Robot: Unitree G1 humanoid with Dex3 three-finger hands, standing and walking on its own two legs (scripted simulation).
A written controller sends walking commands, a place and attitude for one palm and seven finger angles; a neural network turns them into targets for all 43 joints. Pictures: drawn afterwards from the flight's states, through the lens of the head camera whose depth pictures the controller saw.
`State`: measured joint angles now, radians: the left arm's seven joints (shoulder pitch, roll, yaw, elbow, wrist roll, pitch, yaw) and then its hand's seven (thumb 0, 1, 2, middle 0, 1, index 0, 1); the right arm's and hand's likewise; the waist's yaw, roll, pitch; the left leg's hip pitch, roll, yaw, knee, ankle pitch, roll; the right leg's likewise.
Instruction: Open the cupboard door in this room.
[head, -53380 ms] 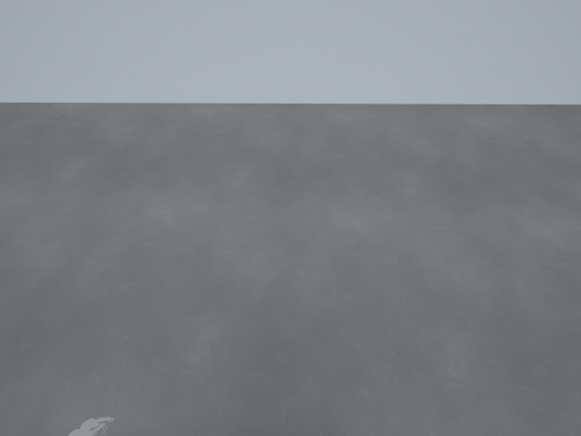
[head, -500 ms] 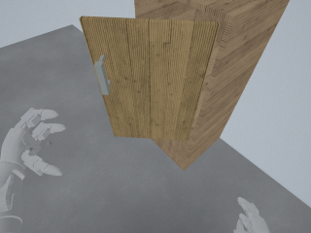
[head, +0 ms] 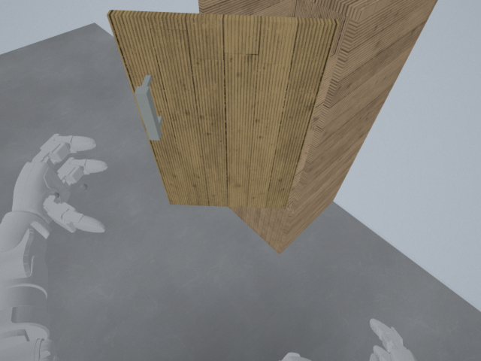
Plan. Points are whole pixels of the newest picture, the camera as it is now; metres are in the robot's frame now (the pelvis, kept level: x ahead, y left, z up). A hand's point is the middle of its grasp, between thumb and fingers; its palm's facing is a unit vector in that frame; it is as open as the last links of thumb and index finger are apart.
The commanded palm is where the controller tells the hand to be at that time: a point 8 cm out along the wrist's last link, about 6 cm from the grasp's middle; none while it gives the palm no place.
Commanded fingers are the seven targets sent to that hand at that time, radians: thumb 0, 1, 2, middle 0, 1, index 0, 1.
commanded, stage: move the hooked fingers beside the handle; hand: left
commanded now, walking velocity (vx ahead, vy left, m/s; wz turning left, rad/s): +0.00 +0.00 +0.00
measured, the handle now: (151, 108) +0.57 +0.21 +0.07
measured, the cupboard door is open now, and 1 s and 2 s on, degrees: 44 44 44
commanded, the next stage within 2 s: slide the fingers in behind the handle in 1.96 s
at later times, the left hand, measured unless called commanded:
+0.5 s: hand (94, 157) +0.42 +0.27 +0.09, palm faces +0.01 -1.00 +0.00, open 13.9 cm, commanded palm +0.39 +0.32 +0.08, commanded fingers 0.00 -0.50 0.30 -0.30 -1.20 -0.30 -1.20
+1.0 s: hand (104, 131) +0.48 +0.27 +0.09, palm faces -0.02 -1.00 +0.00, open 14.0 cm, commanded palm +0.47 +0.32 +0.08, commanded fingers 0.00 -0.50 0.30 -0.30 -1.20 -0.30 -1.20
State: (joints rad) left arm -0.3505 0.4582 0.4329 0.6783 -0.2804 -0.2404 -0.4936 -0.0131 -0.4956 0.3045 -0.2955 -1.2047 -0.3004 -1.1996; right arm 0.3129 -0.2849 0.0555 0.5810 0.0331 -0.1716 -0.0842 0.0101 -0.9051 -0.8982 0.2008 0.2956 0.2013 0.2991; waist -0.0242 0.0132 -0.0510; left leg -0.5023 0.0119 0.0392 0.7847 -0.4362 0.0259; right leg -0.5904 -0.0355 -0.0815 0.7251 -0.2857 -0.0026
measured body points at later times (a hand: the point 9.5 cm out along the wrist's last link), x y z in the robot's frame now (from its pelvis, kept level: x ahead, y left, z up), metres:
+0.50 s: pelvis +0.00 +0.00 -0.01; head +0.08 +0.01 +0.44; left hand +0.41 +0.32 +0.09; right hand +0.08 -0.27 -0.11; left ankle -0.03 +0.10 -0.71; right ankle +0.04 -0.12 -0.71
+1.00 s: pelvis -0.01 +0.01 -0.02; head +0.11 +0.03 +0.42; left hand +0.47 +0.33 +0.09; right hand +0.00 -0.27 -0.12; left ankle -0.03 +0.10 -0.71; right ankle +0.04 -0.12 -0.71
